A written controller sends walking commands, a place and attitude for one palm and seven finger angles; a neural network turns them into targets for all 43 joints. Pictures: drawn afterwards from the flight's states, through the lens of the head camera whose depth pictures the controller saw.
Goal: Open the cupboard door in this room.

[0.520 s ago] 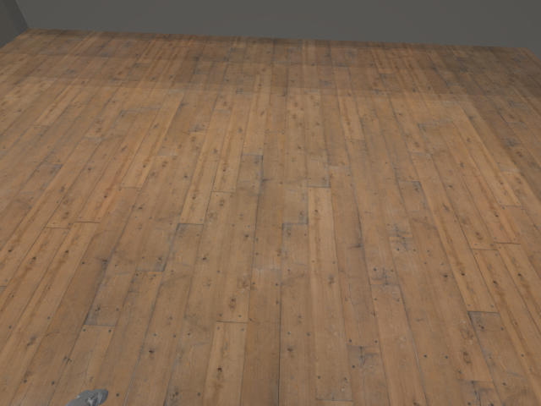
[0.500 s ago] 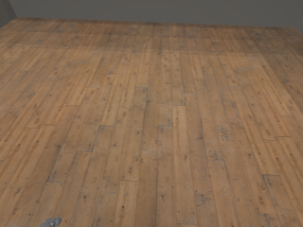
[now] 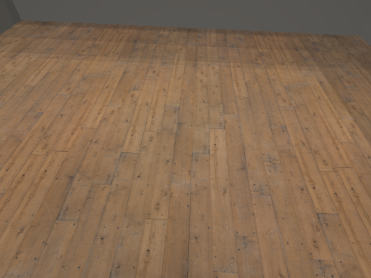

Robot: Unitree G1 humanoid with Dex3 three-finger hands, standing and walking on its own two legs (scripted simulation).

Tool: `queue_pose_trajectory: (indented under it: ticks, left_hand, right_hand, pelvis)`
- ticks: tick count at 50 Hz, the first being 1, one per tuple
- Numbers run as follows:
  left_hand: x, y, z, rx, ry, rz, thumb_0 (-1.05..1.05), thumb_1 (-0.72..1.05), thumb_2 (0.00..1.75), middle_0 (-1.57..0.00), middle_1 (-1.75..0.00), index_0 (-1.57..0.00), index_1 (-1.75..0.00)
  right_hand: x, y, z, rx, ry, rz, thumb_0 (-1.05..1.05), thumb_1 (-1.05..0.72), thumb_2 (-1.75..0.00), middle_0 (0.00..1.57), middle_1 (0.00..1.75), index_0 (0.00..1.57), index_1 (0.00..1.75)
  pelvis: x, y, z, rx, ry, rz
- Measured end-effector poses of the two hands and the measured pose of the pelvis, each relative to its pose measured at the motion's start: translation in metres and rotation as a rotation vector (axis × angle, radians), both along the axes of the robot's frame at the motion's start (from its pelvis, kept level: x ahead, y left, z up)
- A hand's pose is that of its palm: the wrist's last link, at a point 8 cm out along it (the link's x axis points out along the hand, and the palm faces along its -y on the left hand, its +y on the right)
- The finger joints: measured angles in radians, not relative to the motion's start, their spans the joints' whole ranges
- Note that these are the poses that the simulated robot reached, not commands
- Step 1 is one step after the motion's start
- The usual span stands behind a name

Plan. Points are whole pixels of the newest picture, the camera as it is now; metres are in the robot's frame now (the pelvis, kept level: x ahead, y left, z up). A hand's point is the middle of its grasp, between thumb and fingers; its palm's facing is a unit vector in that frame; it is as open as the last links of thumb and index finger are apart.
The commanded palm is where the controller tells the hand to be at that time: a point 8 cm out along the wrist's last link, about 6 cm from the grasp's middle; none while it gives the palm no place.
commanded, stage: stand and wait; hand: left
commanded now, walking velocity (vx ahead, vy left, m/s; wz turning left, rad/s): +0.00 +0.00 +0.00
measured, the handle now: out of the picture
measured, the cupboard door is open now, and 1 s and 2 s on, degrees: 0 0 0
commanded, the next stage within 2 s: turn or walk to find it in 0.38 s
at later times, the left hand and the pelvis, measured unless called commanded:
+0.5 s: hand out of the picture +0.07 +0.24 -0.15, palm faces -0.02 -0.94 -0.33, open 7.3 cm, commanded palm none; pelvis -0.01 -0.01 +0.00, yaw +1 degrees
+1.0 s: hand out of the picture +0.01 +0.19 -0.17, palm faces +0.20 -0.94 -0.26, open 7.3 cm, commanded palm none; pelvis -0.04 -0.02 -0.01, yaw +12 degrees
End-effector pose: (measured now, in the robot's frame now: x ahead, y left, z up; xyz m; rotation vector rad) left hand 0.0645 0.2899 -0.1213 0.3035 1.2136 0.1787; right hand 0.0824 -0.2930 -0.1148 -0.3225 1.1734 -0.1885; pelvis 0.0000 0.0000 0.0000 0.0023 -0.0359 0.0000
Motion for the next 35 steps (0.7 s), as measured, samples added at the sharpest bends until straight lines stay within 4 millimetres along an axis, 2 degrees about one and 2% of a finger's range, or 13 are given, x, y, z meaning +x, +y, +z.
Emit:
queue_pose_trajectory:
  ticks: [10, 26, 30, 35]
  left_hand:
    - [-0.006, 0.001, 0.003, 0.013, 0.002, 0.001, 0.01, 0.91, 0.9, -0.21, -0.29, -0.2, -0.3]
    - [-0.002, -0.006, 0.004, 0.008, -0.03, 0.007, 0.01, 0.91, 0.9, -0.21, -0.29, -0.21, -0.3]
    - [-0.011, -0.014, -0.003, -0.006, -0.028, 0.038, 0.0, 0.91, 0.9, -0.21, -0.29, -0.2, -0.3]
    - [-0.031, -0.024, -0.02, -0.055, -0.007, 0.078, 0.0, 0.91, 0.9, -0.21, -0.29, -0.2, -0.3]
  right_hand:
    - [-0.024, -0.007, -0.002, -0.001, 0.042, -0.021, 0.01, -0.91, -0.9, 0.2, 0.3, 0.2, 0.3]
    - [-0.025, -0.005, -0.005, 0.013, 0.041, -0.004, 0.01, -0.91, -0.9, 0.2, 0.3, 0.2, 0.3]
    - [-0.026, 0.005, -0.012, 0.03, 0.064, 0.012, 0.01, -0.91, -0.9, 0.2, 0.3, 0.2, 0.3]
    - [-0.031, 0.029, -0.023, 0.065, 0.09, 0.029, 0.01, -0.91, -0.9, 0.2, 0.3, 0.2, 0.3]
  pelvis:
    - [-0.007, -0.003, 0.001, 0.0, -0.008, 0.0]
    - [-0.014, -0.007, 0.0, 0.0, 0.003, 0.02]
    - [-0.016, -0.006, -0.003, -0.004, 0.017, 0.044]
    - [-0.02, 0.0, -0.011, -0.014, 0.025, 0.076]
